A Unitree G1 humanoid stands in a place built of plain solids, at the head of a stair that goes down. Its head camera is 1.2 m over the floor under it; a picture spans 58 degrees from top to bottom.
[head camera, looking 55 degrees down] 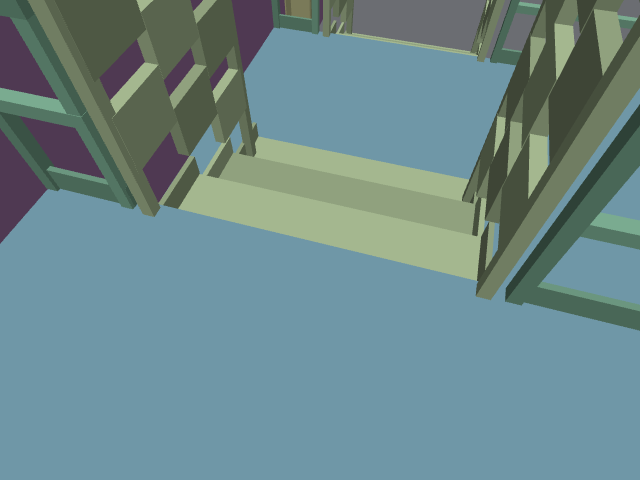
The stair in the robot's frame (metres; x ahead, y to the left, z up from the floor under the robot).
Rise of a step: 0.15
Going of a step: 0.30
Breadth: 1.22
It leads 16 degrees to the right of straight ahead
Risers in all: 4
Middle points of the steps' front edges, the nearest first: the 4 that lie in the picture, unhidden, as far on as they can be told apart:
0.84 0.03 0.00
1.13 -0.05 -0.15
1.42 -0.14 -0.30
1.70 -0.22 -0.46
